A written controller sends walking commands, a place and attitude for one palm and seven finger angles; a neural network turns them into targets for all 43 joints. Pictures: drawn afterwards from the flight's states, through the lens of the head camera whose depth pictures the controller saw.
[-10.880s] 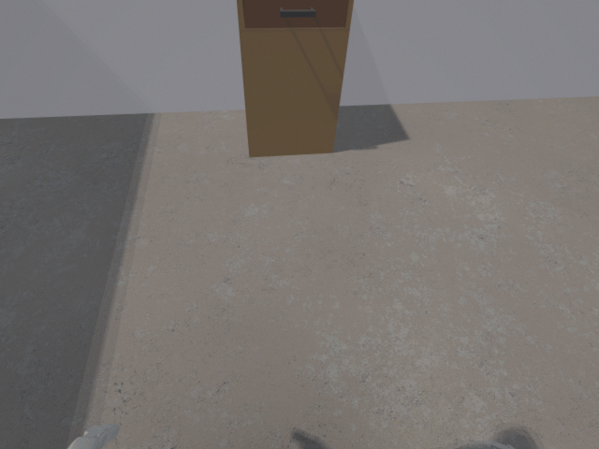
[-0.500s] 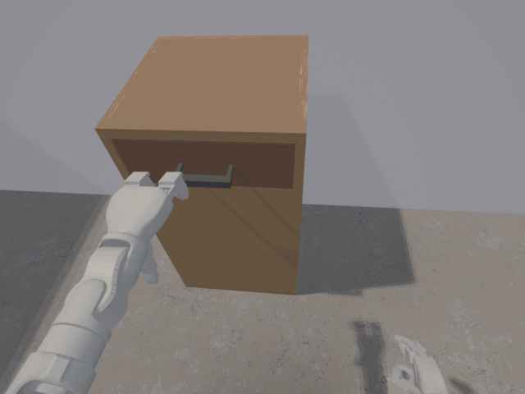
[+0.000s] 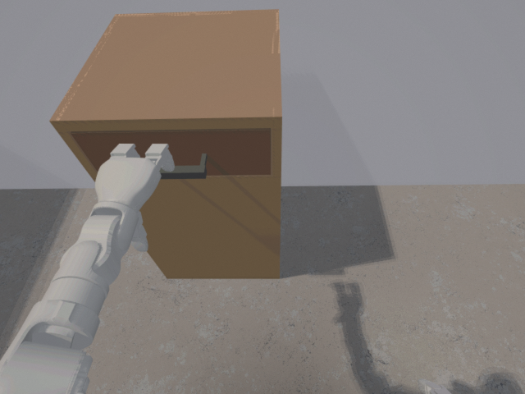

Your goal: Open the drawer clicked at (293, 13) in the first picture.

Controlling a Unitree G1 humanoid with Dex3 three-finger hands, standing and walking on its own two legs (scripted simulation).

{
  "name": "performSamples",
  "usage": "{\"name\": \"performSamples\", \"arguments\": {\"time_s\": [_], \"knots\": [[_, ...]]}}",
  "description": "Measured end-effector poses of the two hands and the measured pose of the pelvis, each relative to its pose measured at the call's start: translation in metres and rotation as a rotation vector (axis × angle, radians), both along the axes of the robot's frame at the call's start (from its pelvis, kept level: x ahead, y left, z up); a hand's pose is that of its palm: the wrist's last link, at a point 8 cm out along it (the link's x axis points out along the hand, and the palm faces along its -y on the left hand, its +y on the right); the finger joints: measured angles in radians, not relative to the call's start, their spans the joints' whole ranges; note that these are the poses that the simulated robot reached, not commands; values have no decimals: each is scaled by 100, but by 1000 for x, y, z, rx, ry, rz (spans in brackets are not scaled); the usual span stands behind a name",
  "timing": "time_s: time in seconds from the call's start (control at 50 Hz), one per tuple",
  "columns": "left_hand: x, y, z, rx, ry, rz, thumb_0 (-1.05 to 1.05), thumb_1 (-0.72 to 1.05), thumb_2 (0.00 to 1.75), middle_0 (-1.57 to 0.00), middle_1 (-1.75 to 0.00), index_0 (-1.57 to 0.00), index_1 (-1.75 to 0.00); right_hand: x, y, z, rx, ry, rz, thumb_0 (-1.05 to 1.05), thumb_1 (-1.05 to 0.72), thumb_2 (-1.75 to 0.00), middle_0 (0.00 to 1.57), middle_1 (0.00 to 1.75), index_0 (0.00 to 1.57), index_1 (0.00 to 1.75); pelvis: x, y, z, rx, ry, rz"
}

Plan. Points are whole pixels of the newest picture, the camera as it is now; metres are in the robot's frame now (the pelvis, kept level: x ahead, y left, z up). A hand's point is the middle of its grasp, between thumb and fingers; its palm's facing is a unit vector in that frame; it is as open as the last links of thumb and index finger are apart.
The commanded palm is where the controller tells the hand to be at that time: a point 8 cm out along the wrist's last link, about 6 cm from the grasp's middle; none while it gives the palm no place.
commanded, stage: move the hooked fingers above the handle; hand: left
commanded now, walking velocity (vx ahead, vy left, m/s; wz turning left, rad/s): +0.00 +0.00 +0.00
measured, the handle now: (175, 165) +0.55 +0.23 -0.04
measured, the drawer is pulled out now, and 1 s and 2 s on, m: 0.00 0.00 0.00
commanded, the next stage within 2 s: none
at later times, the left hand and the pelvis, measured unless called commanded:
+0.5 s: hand (154, 175) +0.46 +0.23 +0.03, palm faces +0.01 +0.01 -1.00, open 13.8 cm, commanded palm +0.45 +0.23 +0.08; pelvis +0.00 +0.01 -0.01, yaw +0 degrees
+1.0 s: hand (157, 171) +0.49 +0.24 +0.01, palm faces -0.04 +0.01 -1.00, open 13.8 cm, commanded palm +0.47 +0.23 +0.07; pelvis +0.01 +0.01 -0.02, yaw -2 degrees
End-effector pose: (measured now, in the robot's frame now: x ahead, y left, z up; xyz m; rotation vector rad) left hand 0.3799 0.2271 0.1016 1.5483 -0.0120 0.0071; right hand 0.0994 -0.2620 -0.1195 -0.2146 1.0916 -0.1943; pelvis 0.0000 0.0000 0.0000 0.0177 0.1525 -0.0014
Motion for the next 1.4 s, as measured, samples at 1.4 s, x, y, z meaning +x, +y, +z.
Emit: {"name": "performSamples", "arguments": {"time_s": [1.4], "knots": [[99,-2,-32,45,58,95,0,-49,30,-31,-121,-32,-120,-68,-4,-20,-14,201,-97,0,-91,-89,20,30,21,30,5,8,-19,-12,174,-16]]}}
